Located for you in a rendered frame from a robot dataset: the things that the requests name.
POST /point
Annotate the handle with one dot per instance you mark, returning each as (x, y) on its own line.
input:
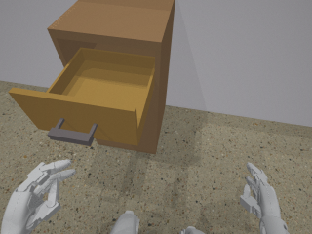
(56, 133)

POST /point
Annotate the robot right forearm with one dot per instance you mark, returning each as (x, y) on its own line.
(272, 225)

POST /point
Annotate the left robot thigh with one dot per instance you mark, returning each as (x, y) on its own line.
(126, 224)

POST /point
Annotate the cabinet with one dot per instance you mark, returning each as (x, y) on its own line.
(138, 27)

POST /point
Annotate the robot left hand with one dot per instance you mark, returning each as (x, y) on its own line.
(18, 217)

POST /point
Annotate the robot right hand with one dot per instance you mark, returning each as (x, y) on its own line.
(264, 201)

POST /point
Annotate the drawer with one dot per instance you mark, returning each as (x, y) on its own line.
(110, 89)

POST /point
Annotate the left robot shin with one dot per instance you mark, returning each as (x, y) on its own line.
(129, 212)

